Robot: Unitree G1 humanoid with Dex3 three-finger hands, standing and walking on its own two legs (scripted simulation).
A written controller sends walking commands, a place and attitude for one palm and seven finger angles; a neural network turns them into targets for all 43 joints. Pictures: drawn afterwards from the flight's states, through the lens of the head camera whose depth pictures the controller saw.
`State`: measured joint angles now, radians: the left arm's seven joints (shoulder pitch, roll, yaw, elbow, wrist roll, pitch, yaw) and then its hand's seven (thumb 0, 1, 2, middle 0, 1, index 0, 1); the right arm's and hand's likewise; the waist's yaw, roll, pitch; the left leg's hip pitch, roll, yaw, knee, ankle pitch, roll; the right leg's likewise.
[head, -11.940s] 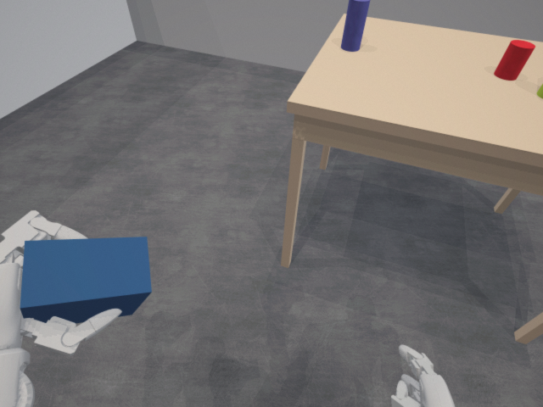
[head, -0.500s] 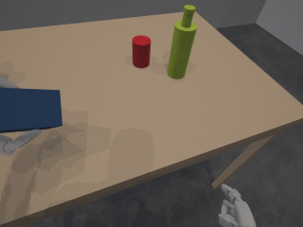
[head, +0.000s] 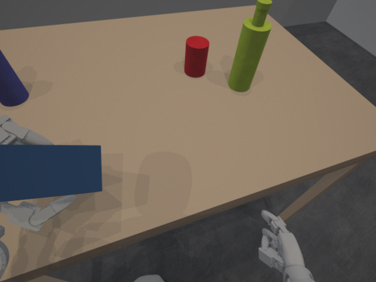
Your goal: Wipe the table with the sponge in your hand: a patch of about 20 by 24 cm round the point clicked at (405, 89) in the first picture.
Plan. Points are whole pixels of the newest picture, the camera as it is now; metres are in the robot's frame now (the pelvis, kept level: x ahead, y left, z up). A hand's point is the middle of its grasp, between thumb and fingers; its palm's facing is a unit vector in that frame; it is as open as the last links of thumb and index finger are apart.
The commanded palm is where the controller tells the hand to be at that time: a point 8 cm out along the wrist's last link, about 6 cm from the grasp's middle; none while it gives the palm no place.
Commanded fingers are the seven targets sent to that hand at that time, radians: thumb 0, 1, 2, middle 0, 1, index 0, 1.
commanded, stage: come to a stop and stand still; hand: left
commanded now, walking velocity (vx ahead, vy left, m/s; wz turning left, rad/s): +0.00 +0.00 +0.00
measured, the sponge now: (64, 173) +0.24 +0.21 +0.17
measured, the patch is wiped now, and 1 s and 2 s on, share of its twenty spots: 0.00 0.00 0.00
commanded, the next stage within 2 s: look again from close up in 0.10 s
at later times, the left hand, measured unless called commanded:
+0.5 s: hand (48, 189) +0.21 +0.23 +0.17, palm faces +0.36 -0.85 -0.38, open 10.3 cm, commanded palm +0.15 +0.26 +0.18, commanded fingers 0.00 0.10 1.30 -1.20 -1.60 -1.20 -1.60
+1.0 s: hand (16, 147) +0.25 +0.27 +0.20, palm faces +0.48 -0.77 -0.43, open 10.3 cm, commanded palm +0.16 +0.26 +0.18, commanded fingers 0.00 0.10 1.30 -1.20 -1.60 -1.20 -1.60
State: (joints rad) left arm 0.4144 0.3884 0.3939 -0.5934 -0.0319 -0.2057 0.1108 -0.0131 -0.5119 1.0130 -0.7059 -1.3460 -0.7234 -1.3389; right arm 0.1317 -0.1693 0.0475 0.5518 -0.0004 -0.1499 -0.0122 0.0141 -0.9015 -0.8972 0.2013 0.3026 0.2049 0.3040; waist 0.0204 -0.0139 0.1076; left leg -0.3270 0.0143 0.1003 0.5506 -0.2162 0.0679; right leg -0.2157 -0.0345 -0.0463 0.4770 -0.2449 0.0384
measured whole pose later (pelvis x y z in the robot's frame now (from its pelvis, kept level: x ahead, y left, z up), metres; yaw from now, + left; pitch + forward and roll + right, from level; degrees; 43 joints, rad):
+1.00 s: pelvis -0.01 -0.02 +0.00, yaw -2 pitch -1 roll -2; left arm 0.17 0.49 0.50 -0.32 -0.04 -0.21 0.09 -0.01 -0.51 1.02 -0.71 -1.34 -0.72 -1.34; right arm 0.17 -0.22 0.00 0.56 0.02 -0.14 0.00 0.01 -0.90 -0.90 0.20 0.30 0.20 0.30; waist 0.05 0.00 0.12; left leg -0.32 0.04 0.12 0.51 -0.17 0.05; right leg -0.24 -0.01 -0.02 0.46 -0.21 0.02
